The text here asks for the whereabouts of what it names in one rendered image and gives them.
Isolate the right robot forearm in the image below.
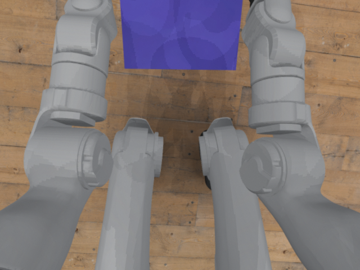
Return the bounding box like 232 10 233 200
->
241 0 322 154

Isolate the right robot upper arm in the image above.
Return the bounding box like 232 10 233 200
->
239 137 360 270

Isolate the robot left shin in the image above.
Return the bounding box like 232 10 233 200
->
111 118 154 158

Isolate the left robot forearm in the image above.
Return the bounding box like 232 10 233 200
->
24 0 118 173

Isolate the carton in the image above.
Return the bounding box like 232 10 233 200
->
120 0 242 70

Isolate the robot left thigh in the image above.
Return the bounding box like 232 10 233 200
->
94 127 163 270

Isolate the left robot upper arm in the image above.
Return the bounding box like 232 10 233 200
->
0 126 114 270

